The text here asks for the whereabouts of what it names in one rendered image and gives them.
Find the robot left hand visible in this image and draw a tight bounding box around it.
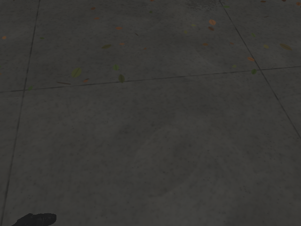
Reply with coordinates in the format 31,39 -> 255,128
11,213 -> 56,226

